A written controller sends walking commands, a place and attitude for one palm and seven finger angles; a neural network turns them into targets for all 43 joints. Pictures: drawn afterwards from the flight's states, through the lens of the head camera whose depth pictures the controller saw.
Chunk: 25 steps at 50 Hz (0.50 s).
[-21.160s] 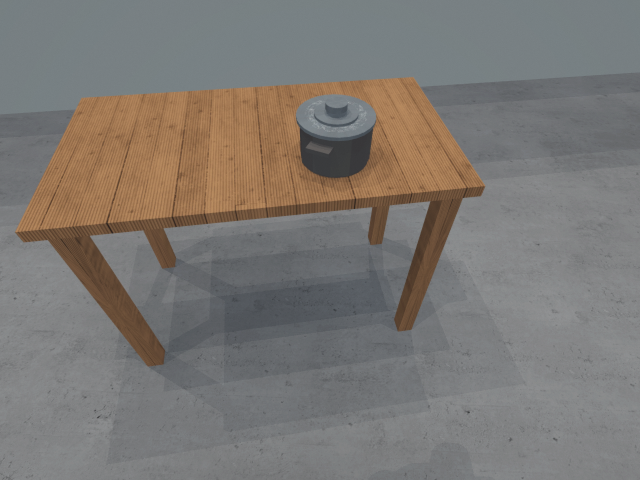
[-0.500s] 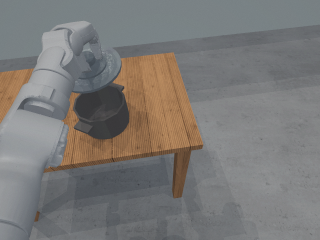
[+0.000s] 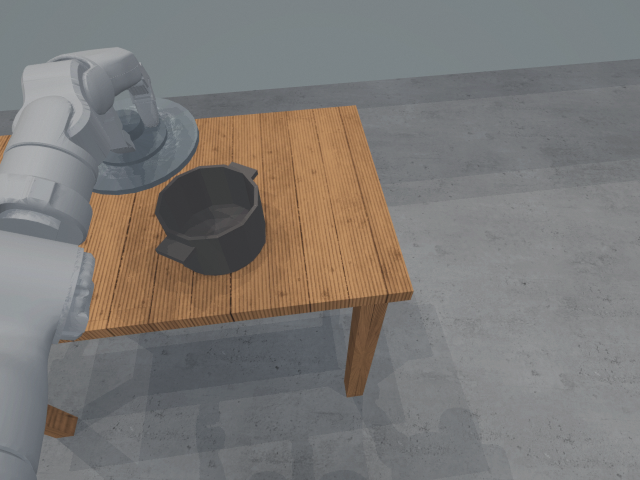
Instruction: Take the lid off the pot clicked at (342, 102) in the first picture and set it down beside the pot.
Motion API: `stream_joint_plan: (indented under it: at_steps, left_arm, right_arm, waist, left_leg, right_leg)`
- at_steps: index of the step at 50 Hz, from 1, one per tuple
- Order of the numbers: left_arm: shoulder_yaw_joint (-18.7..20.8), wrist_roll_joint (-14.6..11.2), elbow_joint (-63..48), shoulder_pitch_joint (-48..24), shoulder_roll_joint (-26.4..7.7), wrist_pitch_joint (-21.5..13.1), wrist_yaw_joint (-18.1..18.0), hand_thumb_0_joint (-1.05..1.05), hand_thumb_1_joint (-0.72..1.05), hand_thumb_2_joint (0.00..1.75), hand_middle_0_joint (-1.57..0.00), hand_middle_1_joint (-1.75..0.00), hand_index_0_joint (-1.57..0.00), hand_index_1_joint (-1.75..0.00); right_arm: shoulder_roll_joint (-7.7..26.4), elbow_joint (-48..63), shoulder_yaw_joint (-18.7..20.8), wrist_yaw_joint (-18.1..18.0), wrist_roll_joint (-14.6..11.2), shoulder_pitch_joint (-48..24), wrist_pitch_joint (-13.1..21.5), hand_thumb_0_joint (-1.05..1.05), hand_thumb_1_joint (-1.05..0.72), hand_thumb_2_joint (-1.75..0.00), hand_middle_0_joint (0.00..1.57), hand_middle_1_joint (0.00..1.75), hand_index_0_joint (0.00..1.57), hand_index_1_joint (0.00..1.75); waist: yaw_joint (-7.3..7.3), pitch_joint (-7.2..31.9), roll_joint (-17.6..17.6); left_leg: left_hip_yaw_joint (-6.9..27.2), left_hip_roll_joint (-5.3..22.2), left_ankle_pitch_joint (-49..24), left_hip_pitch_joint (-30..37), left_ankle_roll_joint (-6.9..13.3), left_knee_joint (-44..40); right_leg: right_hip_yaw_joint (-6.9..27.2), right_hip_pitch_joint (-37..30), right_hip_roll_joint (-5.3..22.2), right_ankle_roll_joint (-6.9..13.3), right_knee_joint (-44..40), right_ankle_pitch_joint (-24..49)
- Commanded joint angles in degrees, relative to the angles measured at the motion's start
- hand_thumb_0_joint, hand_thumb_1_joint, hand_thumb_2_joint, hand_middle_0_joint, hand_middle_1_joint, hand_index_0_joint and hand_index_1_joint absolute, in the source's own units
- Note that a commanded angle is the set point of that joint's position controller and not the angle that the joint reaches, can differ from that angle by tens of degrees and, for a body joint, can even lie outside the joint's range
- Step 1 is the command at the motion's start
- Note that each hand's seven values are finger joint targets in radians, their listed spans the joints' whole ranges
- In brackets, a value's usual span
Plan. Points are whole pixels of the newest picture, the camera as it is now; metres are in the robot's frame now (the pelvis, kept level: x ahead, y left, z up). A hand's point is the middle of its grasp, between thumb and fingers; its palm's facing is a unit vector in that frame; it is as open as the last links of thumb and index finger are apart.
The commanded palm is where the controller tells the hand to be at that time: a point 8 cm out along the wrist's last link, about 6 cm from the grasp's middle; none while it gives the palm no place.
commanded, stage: move the lid sideways beside the pot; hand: left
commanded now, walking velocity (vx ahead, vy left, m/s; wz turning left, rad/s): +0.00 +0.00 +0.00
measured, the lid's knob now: (123, 126) +0.52 +0.22 +0.17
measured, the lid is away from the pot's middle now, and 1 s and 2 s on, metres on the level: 0.07 0.18 0.24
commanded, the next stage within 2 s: lower the lid onto the table in 1.46 s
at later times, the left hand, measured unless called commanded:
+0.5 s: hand (65, 129) +0.49 +0.27 +0.19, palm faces -0.35 -0.08 -0.94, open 7.4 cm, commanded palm +0.50 +0.28 +0.27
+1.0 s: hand (15, 138) +0.47 +0.31 +0.20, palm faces -0.35 -0.09 -0.93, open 7.4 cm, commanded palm +0.50 +0.33 +0.27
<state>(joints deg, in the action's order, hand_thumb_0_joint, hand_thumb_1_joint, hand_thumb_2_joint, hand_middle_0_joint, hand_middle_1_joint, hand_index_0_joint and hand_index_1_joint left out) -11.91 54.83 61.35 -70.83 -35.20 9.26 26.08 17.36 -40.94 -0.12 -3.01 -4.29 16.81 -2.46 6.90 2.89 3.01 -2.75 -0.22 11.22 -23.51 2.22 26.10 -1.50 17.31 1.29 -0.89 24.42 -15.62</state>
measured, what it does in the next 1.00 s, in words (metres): stands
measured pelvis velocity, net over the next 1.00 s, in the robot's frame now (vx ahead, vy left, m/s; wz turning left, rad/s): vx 0.00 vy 0.01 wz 0.00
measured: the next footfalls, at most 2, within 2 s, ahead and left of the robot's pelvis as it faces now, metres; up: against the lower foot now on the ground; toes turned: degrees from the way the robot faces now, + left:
none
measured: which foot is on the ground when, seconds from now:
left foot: down 0.00-1.00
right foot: down 0.00-1.00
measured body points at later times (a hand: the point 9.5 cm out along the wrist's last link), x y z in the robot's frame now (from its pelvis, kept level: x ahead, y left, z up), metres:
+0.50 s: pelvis +0.00 +0.01 +0.00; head +0.06 +0.00 +0.45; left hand +0.50 +0.27 +0.24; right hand +0.03 -0.27 -0.13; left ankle +0.01 +0.10 -0.74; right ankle -0.05 -0.13 -0.74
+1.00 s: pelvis +0.00 +0.01 +0.00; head +0.06 +0.01 +0.44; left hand +0.49 +0.31 +0.25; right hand +0.03 -0.28 -0.12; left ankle +0.01 +0.10 -0.74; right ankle -0.05 -0.13 -0.74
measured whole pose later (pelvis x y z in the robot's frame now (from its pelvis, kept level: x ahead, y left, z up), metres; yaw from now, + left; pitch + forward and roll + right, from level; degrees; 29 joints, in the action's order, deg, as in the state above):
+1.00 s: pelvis +0.00 +0.01 +0.00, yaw +0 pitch +9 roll -2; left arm -5.5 56.4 63.4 -69.2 -49.3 -1.3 29.3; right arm 17.8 -40.8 -1.5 -4.6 -5.3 17.6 -5.3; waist 7.1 2.0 2.2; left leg -2.5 0.2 12.0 -25.7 2.8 28.2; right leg -1.6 18.1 0.8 -1.4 23.5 -14.7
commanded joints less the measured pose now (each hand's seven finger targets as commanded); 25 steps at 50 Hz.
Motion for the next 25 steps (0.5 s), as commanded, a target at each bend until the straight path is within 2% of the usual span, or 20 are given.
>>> stream_joint_plan:
  at_steps: [1, 2, 4, 5, 7, 9, 11, 12, 14, 15, 16, 17, 18, 19, 20, 21, 22, 23, 25]
  left_arm:
    - [4.5, 1.0, -14.2, -38.5, -16.3, -0.9, -3.1, 0.0, 0.64, 0.97, -0.8, -1.09, -0.86, -1.13]
    - [3.5, 0.4, -15.3, -38.7, -15.1, -1.4, -2.8, 0.0, 0.64, 0.97, -0.8, -1.09, -0.86, -1.13]
    - [6.3, 0.8, -14.5, -39.3, -19.9, -1.8, -3.0, 0.0, 0.64, 0.97, -0.8, -1.09, -0.86, -1.13]
    - [7.5, 1.1, -15.7, -40.1, -21.7, -2.2, -3.1, 0.0, 0.64, 0.97, -0.8, -1.09, -0.86, -1.13]
    - [4.6, 0.6, -15.8, -39.8, -17.8, -2.9, -2.8, 0.0, 0.64, 0.97, -0.8, -1.09, -0.86, -1.13]
    - [5.1, 1.2, -12.6, -37.6, -18.6, -2.4, -2.7, 0.0, 0.64, 0.97, -0.8, -1.09, -0.86, -1.13]
    - [6.6, 1.5, -10.3, -36.1, -20.7, -2.3, -2.6, 0.0, 0.64, 0.97, -0.8, -1.09, -0.86, -1.13]
    - [6.1, 1.4, -10.5, -35.5, -20.0, -2.6, -2.4, 0.0, 0.64, 0.97, -0.8, -1.09, -0.86, -1.13]
    - [8.6, 2.2, -13.2, -36.6, -23.7, -3.2, -2.6, 0.0, 0.64, 0.97, -0.8, -1.09, -0.86, -1.13]
    - [6.9, 2.3, -12.6, -36.2, -21.3, -3.3, -2.4, 0.0, 0.64, 0.97, -0.8, -1.09, -0.86, -1.13]
    - [6.8, 2.3, -11.5, -35.3, -20.9, -3.2, -2.1, 0.0, 0.64, 0.97, -0.8, -1.09, -0.86, -1.13]
    - [5.2, 1.7, -10.4, -33.7, -18.9, -3.4, -1.5, 0.0, 0.64, 0.97, -0.8, -1.09, -0.86, -1.13]
    - [8.2, 1.9, -9.4, -33.4, -23.1, -3.4, -1.6, 0.0, 0.64, 0.97, -0.8, -1.09, -0.86, -1.13]
    - [8.2, 1.8, -11.8, -35.5, -24.1, -3.7, -1.5, 0.0, 0.64, 0.97, -0.8, -1.09, -0.86, -1.13]
    - [8.3, 1.7, -12.7, -35.9, -24.0, -4.2, -1.3, 0.0, 0.64, 0.97, -0.8, -1.09, -0.86, -1.13]
    - [8.5, 1.5, -12.5, -35.6, -24.5, -4.5, -1.1, 0.0, 0.64, 0.97, -0.8, -1.09, -0.86, -1.13]
    - [6.9, 1.1, -14.3, -36.1, -22.9, -5.1, -0.9, 0.0, 0.64, 0.97, -0.8, -1.09, -0.86, -1.13]
    - [9.3, 1.6, -15.2, -36.5, -25.7, -5.5, -1.2, 0.0, 0.64, 0.97, -0.8, -1.09, -0.86, -1.13]
    - [9.6, 2.1, -14.6, -35.9, -26.7, -6.0, -1.2, 0.0, 0.64, 0.97, -0.8, -1.09, -0.86, -1.13]
  right_arm:
    - [8.5, 4.5, 2.8, -0.7, -0.1, 2.7, 1.8, 0.0, -0.9, -0.9, 0.2, 0.3, 0.2, 0.3]
    - [8.5, 4.6, 2.8, -0.9, -0.1, 3.0, 2.2, 0.0, -0.9, -0.9, 0.2, 0.3, 0.2, 0.3]
    - [9.1, 4.0, 2.7, -1.1, 0.0, 3.5, 1.9, 0.0, -0.9, -0.9, 0.2, 0.3, 0.2, 0.3]
    - [9.0, 4.3, 2.6, -1.2, -0.1, 3.3, 2.2, 0.0, -0.9, -0.9, 0.2, 0.3, 0.2, 0.3]
    - [8.5, 4.5, 2.7, -1.3, -0.2, 3.4, 2.7, 0.0, -0.9, -0.9, 0.2, 0.3, 0.2, 0.3]
    - [9.0, 3.5, 2.7, -1.0, -0.1, 3.9, 2.1, 0.0, -0.9, -0.9, 0.2, 0.3, 0.2, 0.3]
    - [9.3, 3.4, 2.6, -1.0, -0.2, 3.9, 1.8, 0.0, -0.9, -0.9, 0.2, 0.3, 0.2, 0.3]
    - [9.3, 3.8, 2.4, -0.9, -0.1, 3.8, 1.8, 0.0, -0.9, -0.9, 0.2, 0.3, 0.2, 0.3]
    - [9.4, 4.2, 2.7, -0.8, 0.1, 3.7, 1.2, 0.0, -0.9, -0.9, 0.2, 0.3, 0.2, 0.3]
    - [9.0, 4.4, 2.7, -0.8, 0.0, 3.6, 1.1, 0.0, -0.9, -0.9, 0.2, 0.3, 0.2, 0.3]
    - [9.1, 4.2, 2.8, -0.8, 0.0, 3.8, 0.9, 0.0, -0.9, -0.9, 0.2, 0.3, 0.2, 0.3]
    - [9.1, 4.2, 2.8, -0.8, -0.2, 4.1, 0.9, 0.0, -0.9, -0.9, 0.2, 0.3, 0.2, 0.3]
    - [9.7, 3.8, 2.9, -0.7, -0.2, 4.3, 0.4, 0.0, -0.9, -0.9, 0.2, 0.3, 0.2, 0.3]
    - [9.9, 4.2, 2.9, -0.8, -0.3, 4.2, 0.2, 0.0, -0.9, -0.9, 0.2, 0.3, 0.2, 0.3]
    - [9.7, 4.4, 3.1, -1.0, -0.1, 4.2, 0.3, 0.0, -0.9, -0.9, 0.2, 0.3, 0.2, 0.3]
    - [9.7, 4.4, 3.1, -1.1, -0.2, 4.2, 0.2, 0.0, -0.9, -0.9, 0.2, 0.3, 0.2, 0.3]
    - [9.6, 4.7, 3.0, -1.2, -0.3, 4.2, 0.2, 0.0, -0.9, -0.9, 0.2, 0.3, 0.2, 0.3]
    - [9.8, 4.2, 3.3, -1.1, -0.1, 4.8, 0.1, 0.0, -0.9, -0.9, 0.2, 0.3, 0.2, 0.3]
    - [9.7, 4.2, 3.1, -1.3, -0.3, 4.8, -0.2, 0.0, -0.9, -0.9, 0.2, 0.3, 0.2, 0.3]
  waist:
    - [0.71, 26.5, 1.2]
    - [0.8, 27.5, 1.7]
    - [0.7, 28.0, -0.1]
    - [0.33, 29.1, 0.5]
    - [0.67, 29.3, 2.7]
    - [0.74, 25.5, 2.3]
    - [0.47, 23.8, 1.5]
    - [0.06, 24.5, 3.6]
    - [-0.29, 27.4, 4.0]
    - [-0.03, 27.6, 4.4]
    - [0.19, 26.4, 2.4]
    - [0.35, 25.6, 1.9]
    - [0.11, 24.8, -0.2]
    - [0.14, 26.5, 0.7]
    - [0.12, 27.8, 1.6]
    - [0.27, 27.4, 1.3]
    - [0.34, 28.5, 2.8]
    - [0.06, 29.1, 2.9]
    - [0.13, 28.3, 3.3]
  left_leg:
    - [3.6, -0.8, -20.1, 25.5, 2.9, 2.0]
    - [3.3, -0.6, -21.6, 26.1, 3.0, 2.2]
    - [3.2, -0.8, -19.3, 25.0, 3.1, 2.0]
    - [3.3, -0.8, -20.1, 25.5, 3.2, 2.0]
    - [3.5, -0.5, -24.1, 26.7, 3.0, 2.5]
    - [3.8, -0.4, -22.5, 25.6, 2.8, 2.3]
    - [3.5, -0.4, -19.9, 23.6, 2.7, 1.9]
    - [3.4, -0.5, -22.1, 23.5, 2.5, 2.0]
    - [3.7, -0.4, -24.5, 25.1, 2.6, 2.5]
    - [3.9, -0.5, -25.7, 25.6, 2.6, 2.8]
    - [3.8, -0.2, -24.9, 25.3, 2.7, 2.9]
    - [3.6, -0.1, -26.0, 24.6, 2.7, 3.0]
    - [3.7, 0.0, -23.2, 23.4, 2.8, 2.9]
    - [3.6, -0.2, -22.8, 23.8, 2.8, 2.5]
    - [3.5, -0.5, -23.4, 24.7, 3.1, 2.8]
    - [3.5, -0.5, -23.3, 24.6, 3.2, 2.9]
    - [3.7, 0.0, -26.3, 25.9, 3.0, 3.0]
    - [4.1, 0.1, -27.4, 26.9, 3.1, 3.5]
    - [4.0, 0.0, -26.6, 26.7, 3.1, 3.3]
  right_leg:
    - [-0.9, 2.9, -3.3, 2.4, -2.0, 20.0]
    - [-0.9, 3.1, -3.1, 2.4, -2.2, 21.1]
    - [-0.6, 1.2, -3.2, 2.1, -2.1, 21.3]
    - [-0.5, 0.4, -3.2, 2.2, -1.9, 22.1]
    - [-0.8, 2.1, -3.1, 2.4, -1.9, 22.7]
    - [-1.1, 3.9, -3.5, 2.3, -2.1, 20.5]
    - [-1.2, 3.8, -3.4, 2.4, -2.3, 19.3]
    - [-1.2, 3.5, -3.2, 2.7, -2.1, 20.4]
    - [-1.0, 2.2, -3.3, 2.6, -1.7, 21.7]
    - [-1.1, 2.9, -3.4, 2.6, -1.6, 21.5]
    - [-1.3, 3.5, -3.5, 2.4, -1.9, 21.0]
    - [-1.5, 3.7, -3.5, 2.4, -2.2, 21.6]
    - [-1.4, 3.0, -3.6, 2.2, -2.1, 20.6]
    - [-1.2, 2.3, -3.5, 2.2, -2.0, 20.7]
    - [-1.1, 1.9, -3.6, 2.3, -2.0, 21.4]
    - [-1.1, 1.9, -3.5, 2.2, -2.2, 21.5]
    - [-1.2, 2.8, -3.5, 2.3, -2.2, 21.9]
    - [-1.1, 2.4, -3.7, 2.2, -1.9, 22.2]
    - [-1.2, 2.7, -3.8, 2.2, -2.2, 21.2]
